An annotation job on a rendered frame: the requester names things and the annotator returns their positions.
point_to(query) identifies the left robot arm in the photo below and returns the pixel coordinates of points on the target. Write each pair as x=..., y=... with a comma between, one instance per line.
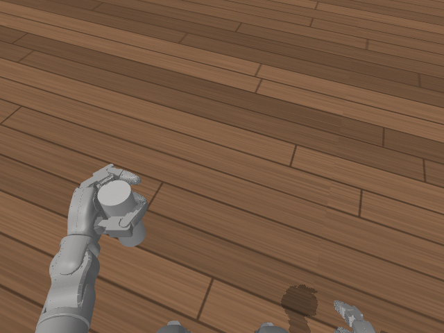
x=70, y=302

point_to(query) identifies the left robot hand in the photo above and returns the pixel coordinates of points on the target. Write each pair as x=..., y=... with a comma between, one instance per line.
x=86, y=215

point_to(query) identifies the can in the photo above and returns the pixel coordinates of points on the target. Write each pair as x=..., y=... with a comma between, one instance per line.
x=116, y=199

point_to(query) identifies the right robot hand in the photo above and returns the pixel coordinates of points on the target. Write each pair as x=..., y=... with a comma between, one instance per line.
x=354, y=318

